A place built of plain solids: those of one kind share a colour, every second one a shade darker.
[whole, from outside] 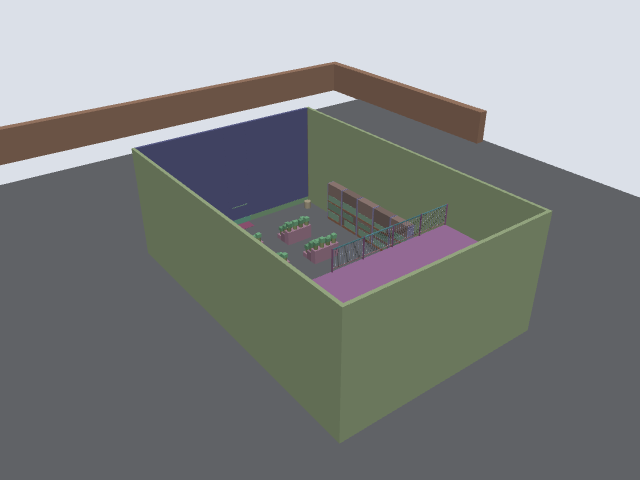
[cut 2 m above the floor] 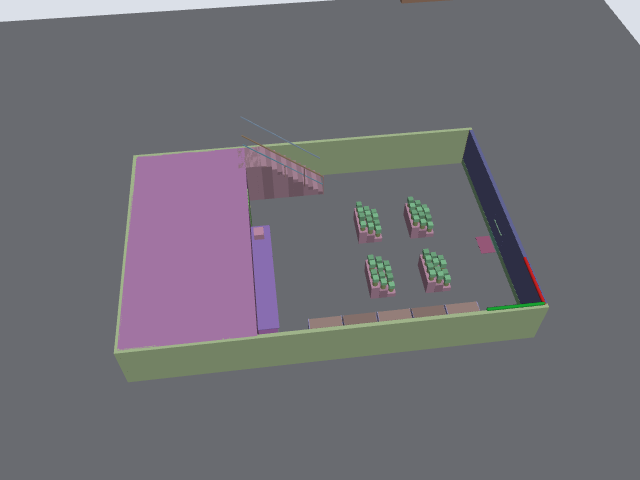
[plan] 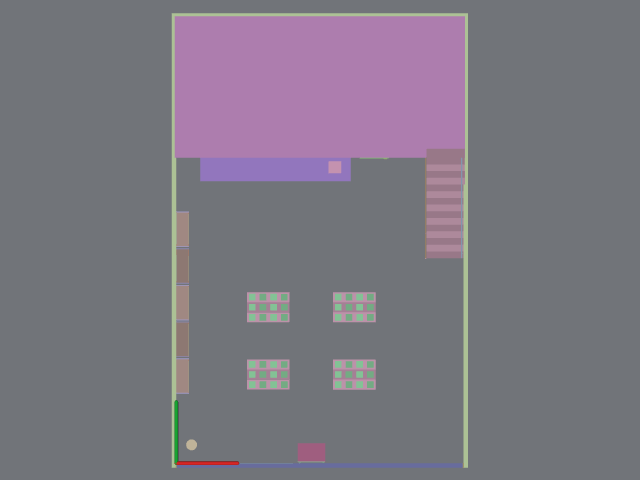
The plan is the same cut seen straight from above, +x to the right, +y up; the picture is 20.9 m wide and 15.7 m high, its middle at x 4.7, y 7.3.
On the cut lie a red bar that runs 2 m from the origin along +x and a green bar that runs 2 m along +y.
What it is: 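A flower shop at street level behind a glazed front, one room two levels high, with a raised rear level reached by one straight flight, fitted out in the 1990s to 2020s; 9.4 x 14.6 m, 5.39 m high throughout; its front glazed onto the street; the raised level 2.83 m over the floor, over the rear 4.6 m, open to the hall behind a guard 1.0 m high along its edge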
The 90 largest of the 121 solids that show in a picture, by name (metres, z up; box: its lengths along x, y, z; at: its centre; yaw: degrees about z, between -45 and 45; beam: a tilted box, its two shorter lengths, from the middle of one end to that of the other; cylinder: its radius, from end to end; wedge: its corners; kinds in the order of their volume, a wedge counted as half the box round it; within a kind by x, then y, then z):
{
 "upper_1": {"box": [9.49, 4.63, 2.88], "at": [4.7, 12.3, 1.39]},
 "street_hedge_1": {"box": [0.6, 15.85, 2.25], "at": [-14.7, -8.07, 1.07]},
 "street_hedge_2": {"box": [39.39, 0.6, 2.25], "at": [4.7, -16.3, 1.07]},
 "street_hedge_3": {"box": [0.6, 15.85, 2.25], "at": [24.09, -8.07, 1.07]},
 "wall_1": {"box": [0.15, 14.87, 5.44], "at": [-0.07, 7.29, 2.67]},
 "wall_2": {"box": [9.69, 0.15, 5.44], "at": [4.7, 14.64, 2.67]},
 "wall_3": {"box": [0.15, 14.87, 5.44], "at": [9.46, 7.29, 2.67]},
 "stair_step_1": {"box": [1.26, 0.44, 0.23], "at": [8.81, 6.92, 0.06]},
 "stair_step_2": {"box": [1.26, 0.44, 0.4], "at": [8.81, 7.14, 0.15]},
 "stair_step_3": {"box": [1.26, 0.44, 0.58], "at": [8.81, 7.36, 0.24]},
 "stair_step_4": {"box": [1.26, 0.44, 0.76], "at": [8.81, 7.58, 0.33]},
 "stair_step_5": {"box": [1.26, 0.44, 0.93], "at": [8.81, 7.8, 0.42]},
 "stair_step_6": {"box": [1.26, 0.44, 1.11], "at": [8.81, 8.02, 0.5]},
 "stair_step_7": {"box": [1.26, 0.44, 1.28], "at": [8.81, 8.24, 0.59]},
 "stair_step_8": {"box": [1.26, 0.44, 1.46], "at": [8.81, 8.46, 0.68]},
 "stair_step_9": {"box": [1.26, 0.44, 1.64], "at": [8.81, 8.68, 0.77]},
 "stair_step_10": {"box": [1.26, 0.44, 1.81], "at": [8.81, 8.89, 0.86]},
 "stair_step_11": {"box": [1.26, 0.44, 1.99], "at": [8.81, 9.11, 0.94]},
 "stair_step_12": {"box": [1.26, 0.44, 2.17], "at": [8.81, 9.33, 1.03]},
 "stair_step_13": {"box": [1.26, 0.44, 2.34], "at": [8.81, 9.55, 1.12]},
 "stair_step_14": {"box": [1.26, 0.44, 2.52], "at": [8.81, 9.77, 1.21]},
 "stair_step_15": {"box": [1.26, 0.52, 2.69], "at": [8.81, 10.03, 1.3]},
 "window_wall_1": {"box": [3.82, 0.15, 5.44], "at": [1.91, -0.07, 2.67]},
 "window_wall_2": {"box": [1.2, 0.15, 5.44], "at": [4.42, -0.07, 2.67]},
 "window_wall_3": {"box": [4.37, 0.15, 5.44], "at": [7.21, -0.07, 2.67]},
 "shelves_body_1": {"box": [0.4, 1.16, 2.1], "at": [0.2, 2.85, 1.0]},
 "shelves_body_2": {"box": [0.4, 1.16, 2.1], "at": [0.2, 4.05, 1.0]},
 "shelves_body_3": {"box": [0.4, 1.16, 2.1], "at": [0.2, 5.25, 1.0]},
 "shelves_body_4": {"box": [0.4, 1.16, 2.1], "at": [0.2, 6.45, 1.0]},
 "shelves_body_5": {"box": [0.4, 1.16, 2.1], "at": [0.2, 7.65, 1.0]},
 "counter_1": {"box": [4.89, 0.7, 1.05], "at": [3.25, 9.63, 0.47]},
 "tier_1": {"box": [1.4, 0.33, 0.27], "at": [3.01, 2.57, 0.09]},
 "tier_2": {"box": [1.4, 0.33, 0.51], "at": [3.01, 2.9, 0.2]},
 "tier_3": {"box": [1.4, 0.33, 0.75], "at": [3.01, 3.23, 0.33]},
 "tier_4": {"box": [1.4, 0.33, 0.27], "at": [3.01, 4.77, 0.09]},
 "tier_5": {"box": [1.4, 0.33, 0.51], "at": [3.01, 5.1, 0.2]},
 "tier_6": {"box": [1.4, 0.33, 0.75], "at": [3.01, 5.43, 0.33]},
 "tier_7": {"box": [1.4, 0.33, 0.27], "at": [5.82, 2.57, 0.09]},
 "tier_8": {"box": [1.4, 0.33, 0.51], "at": [5.82, 2.9, 0.2]},
 "tier_9": {"box": [1.4, 0.33, 0.75], "at": [5.82, 3.23, 0.33]},
 "tier_10": {"box": [1.4, 0.33, 0.27], "at": [5.82, 4.77, 0.09]},
 "tier_11": {"box": [1.4, 0.33, 0.51], "at": [5.82, 5.1, 0.2]},
 "tier_12": {"box": [1.4, 0.33, 0.75], "at": [5.82, 5.43, 0.33]},
 "shelves_goods_1": {"box": [0.41, 0.87, 0.38], "at": [0.2, 2.78, 0.32]},
 "shelves_goods_2": {"box": [0.41, 1.01, 0.33], "at": [0.2, 2.84, 1.26]},
 "shelves_goods_3": {"box": [0.41, 1.04, 0.39], "at": [0.2, 2.85, 0.8]},
 "shelves_goods_4": {"box": [0.41, 0.83, 0.31], "at": [0.2, 3.98, 0.77]},
 "shelves_goods_5": {"box": [0.41, 1.06, 0.39], "at": [0.2, 4.05, 1.28]},
 "shelves_goods_6": {"box": [0.41, 0.88, 0.38], "at": [0.2, 4.12, 0.32]},
 "shelves_goods_7": {"box": [0.41, 0.79, 0.35], "at": [0.2, 5.21, 0.31]},
 "shelves_goods_8": {"box": [0.41, 0.9, 0.26], "at": [0.2, 5.21, 0.74]},
 "shelves_goods_9": {"box": [0.41, 1.05, 0.28], "at": [0.2, 5.25, 1.23]},
 "shelves_goods_10": {"box": [0.41, 0.83, 0.26], "at": [0.2, 6.37, 1.22]},
 "shelves_goods_11": {"box": [0.41, 1.0, 0.32], "at": [0.2, 6.42, 0.29]},
 "shelves_goods_12": {"box": [0.41, 1.05, 0.35], "at": [0.2, 6.45, 0.78]},
 "shelves_goods_13": {"box": [0.41, 1.0, 0.34], "at": [0.2, 7.67, 1.26]},
 "bunch_1": {"box": [0.22, 0.22, 0.25], "at": [2.48, 2.57, 0.55]},
 "bunch_2": {"box": [0.22, 0.22, 0.26], "at": [2.48, 2.9, 0.85]},
 "bunch_3": {"box": [0.22, 0.22, 0.21], "at": [2.83, 4.77, 0.58]},
 "bunch_4": {"box": [0.22, 0.22, 0.25], "at": [3.18, 2.57, 0.63]},
 "bunch_5": {"box": [0.22, 0.22, 0.22], "at": [3.18, 2.9, 0.79]},
 "bunch_6": {"box": [0.22, 0.22, 0.22], "at": [3.18, 3.23, 1.03]},
 "bunch_7": {"box": [0.22, 0.22, 0.24], "at": [3.18, 4.77, 0.58]},
 "bunch_8": {"box": [0.22, 0.22, 0.25], "at": [3.18, 5.1, 0.8]},
 "bunch_9": {"box": [0.22, 0.22, 0.22], "at": [3.18, 5.43, 1.07]},
 "bunch_10": {"box": [0.22, 0.22, 0.24], "at": [3.53, 5.1, 0.81]},
 "bunch_11": {"box": [0.22, 0.22, 0.22], "at": [5.3, 2.57, 0.55]},
 "bunch_12": {"box": [0.22, 0.22, 0.26], "at": [5.3, 4.77, 0.58]},
 "bunch_13": {"box": [0.22, 0.22, 0.22], "at": [5.65, 2.57, 0.61]},
 "bunch_14": {"box": [0.22, 0.22, 0.23], "at": [5.65, 4.77, 0.58]},
 "bunch_15": {"box": [0.22, 0.22, 0.24], "at": [5.65, 5.1, 0.8]},
 "bunch_16": {"box": [0.22, 0.22, 0.26], "at": [5.65, 5.43, 1.07]},
 "bunch_17": {"box": [0.22, 0.22, 0.26], "at": [6.0, 2.57, 0.62]},
 "bunch_18": {"box": [0.22, 0.22, 0.23], "at": [6.0, 3.23, 1.03]},
 "bunch_19": {"box": [0.22, 0.22, 0.26], "at": [6.0, 4.77, 0.59]},
 "bunch_20": {"box": [0.22, 0.22, 0.22], "at": [6.0, 5.1, 0.81]},
 "bunch_21": {"box": [0.22, 0.22, 0.23], "at": [6.35, 3.23, 1.05]},
 "stair_guard_rail_1": {"wedge": [[8.13, 6.71, 1.08], [8.13, 6.71, 1.13], [8.13, 9.99, 3.73], [8.13, 9.99, 3.79], [8.18, 6.71, 1.08], [8.18, 6.71, 1.13], [8.18, 9.99, 3.73], [8.18, 9.99, 3.79]]},
 "stair_wall_rail_1": {"wedge": [[9.31, 6.71, 1.08], [9.31, 6.71, 1.13], [9.31, 9.99, 3.74], [9.31, 9.99, 3.79], [9.36, 6.71, 1.08], [9.36, 6.71, 1.13], [9.36, 9.99, 3.74], [9.36, 9.99, 3.79]]},
 "counter_top_1": {"box": [4.93, 0.78, 0.04], "at": [3.25, 9.61, 1.02]},
 "stallriser_1": {"box": [3.82, 0.05, 0.35], "at": [1.91, -0.02, 0.12]},
 "stallriser_2": {"box": [4.37, 0.05, 0.35], "at": [7.21, -0.02, 0.12]},
 "stair_guard_low_1": {"wedge": [[8.14, 6.71, 0.61], [8.14, 6.71, 0.65], [8.14, 9.99, 3.27], [8.14, 9.99, 3.31], [8.17, 6.71, 0.61], [8.17, 6.71, 0.65], [8.17, 9.99, 3.27], [8.17, 9.99, 3.31]]},
 "service_door_1": {"box": [0.95, 0.03, 2.1], "at": [6.46, 9.97, 1.0]},
 "shelves_cheek_1": {"box": [0.41, 0.032, 2.1], "at": [0.21, 4.62, 1.0]},
 "shelves_cheek_2": {"box": [0.41, 0.032, 2.1], "at": [0.21, 8.21, 1.0]},
 "till_1": {"box": [0.42, 0.4, 0.28], "at": [5.19, 9.68, 1.18]},
 "plant_pot_1": {"cylinder": 0.18, "from": [0.5, 0.6, 0.0], "to": [0.5, 0.6, 0.38]},
 "door_mat_1": {"box": [0.9, 0.6, 0.07], "at": [4.42, 0.35, -0.02]},
 "street_door_kick_1": {"box": [1.2, 0.05, 0.35], "at": [4.42, -0.02, 0.12]}
}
